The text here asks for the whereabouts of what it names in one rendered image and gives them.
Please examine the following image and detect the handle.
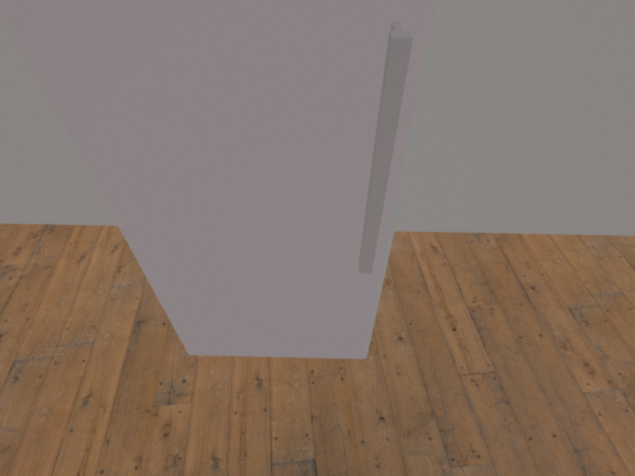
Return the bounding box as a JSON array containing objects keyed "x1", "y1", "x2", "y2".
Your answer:
[{"x1": 359, "y1": 21, "x2": 413, "y2": 274}]

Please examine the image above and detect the fridge door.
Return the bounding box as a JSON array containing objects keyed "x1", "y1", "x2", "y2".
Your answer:
[{"x1": 0, "y1": 0, "x2": 438, "y2": 359}]

